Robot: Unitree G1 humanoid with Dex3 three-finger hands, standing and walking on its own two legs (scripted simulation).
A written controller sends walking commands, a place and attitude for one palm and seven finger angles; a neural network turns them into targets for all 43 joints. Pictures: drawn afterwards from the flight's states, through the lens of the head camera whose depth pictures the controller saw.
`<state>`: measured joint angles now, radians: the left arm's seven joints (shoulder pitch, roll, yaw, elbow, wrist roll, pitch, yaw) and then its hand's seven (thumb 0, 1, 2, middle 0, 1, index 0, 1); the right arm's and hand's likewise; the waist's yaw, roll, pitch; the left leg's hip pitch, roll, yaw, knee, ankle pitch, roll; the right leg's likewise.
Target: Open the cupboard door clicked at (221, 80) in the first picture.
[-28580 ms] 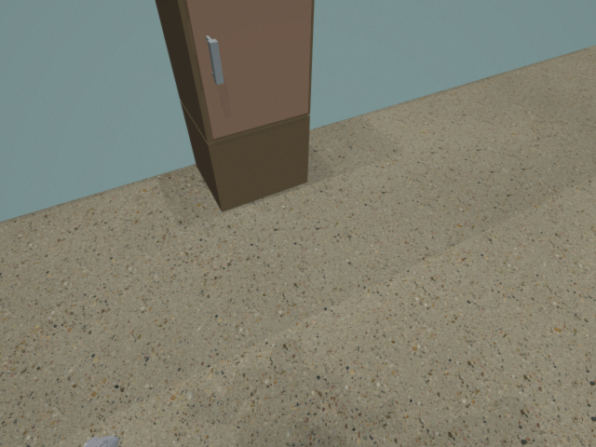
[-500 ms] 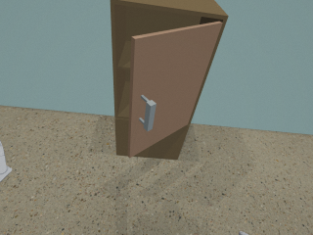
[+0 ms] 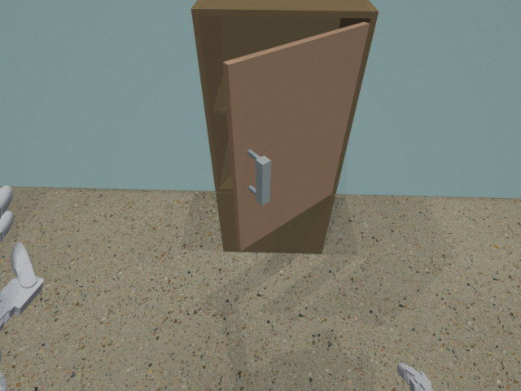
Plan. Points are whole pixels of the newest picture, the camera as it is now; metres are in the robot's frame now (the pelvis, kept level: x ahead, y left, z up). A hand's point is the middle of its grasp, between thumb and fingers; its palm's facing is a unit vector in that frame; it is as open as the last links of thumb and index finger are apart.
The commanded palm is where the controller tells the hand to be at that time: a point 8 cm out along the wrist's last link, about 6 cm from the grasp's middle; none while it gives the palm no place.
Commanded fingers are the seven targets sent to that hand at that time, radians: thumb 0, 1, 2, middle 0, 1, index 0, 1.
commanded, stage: stop stepping back and stand still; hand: left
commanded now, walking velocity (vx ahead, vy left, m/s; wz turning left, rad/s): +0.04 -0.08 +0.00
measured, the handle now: (257, 177) +0.62 +0.06 -0.04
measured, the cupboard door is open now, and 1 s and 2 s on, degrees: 40 40 40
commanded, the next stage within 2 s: let the arm hang, fingers relaxed in 0.38 s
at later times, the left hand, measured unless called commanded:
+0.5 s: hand (43, 279) +0.21 +0.29 +0.14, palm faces +0.36 -0.78 -0.51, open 7.4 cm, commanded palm none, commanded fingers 0.00 0.90 0.90 -0.20 -0.30 -0.20 -0.30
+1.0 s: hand out of the picture -0.07 +0.22 -0.17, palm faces +0.06 -0.97 -0.22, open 7.2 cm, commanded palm none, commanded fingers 0.00 0.90 0.90 -0.20 -0.30 -0.20 -0.30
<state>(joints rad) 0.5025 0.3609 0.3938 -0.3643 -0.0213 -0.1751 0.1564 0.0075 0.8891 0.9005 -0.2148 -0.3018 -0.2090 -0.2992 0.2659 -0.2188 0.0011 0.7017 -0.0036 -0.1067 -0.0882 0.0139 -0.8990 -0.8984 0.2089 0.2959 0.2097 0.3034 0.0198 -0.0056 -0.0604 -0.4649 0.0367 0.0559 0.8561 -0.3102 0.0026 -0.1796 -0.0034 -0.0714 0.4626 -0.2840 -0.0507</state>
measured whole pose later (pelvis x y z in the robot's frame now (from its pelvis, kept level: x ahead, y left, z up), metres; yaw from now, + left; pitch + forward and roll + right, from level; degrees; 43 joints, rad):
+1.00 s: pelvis -0.01 +0.04 +0.00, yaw +3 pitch -1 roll -1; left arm 0.33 0.19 0.01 1.15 0.01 0.03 0.02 0.00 0.95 0.90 -0.21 -0.30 -0.20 -0.30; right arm 0.29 -0.17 0.00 1.12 -0.02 0.04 -0.02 0.01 -0.91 -0.90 0.20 0.29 0.20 0.30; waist 0.00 0.01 0.09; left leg -0.27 0.02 0.04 0.45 -0.16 0.01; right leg -0.15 -0.04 -0.11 0.43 -0.25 0.01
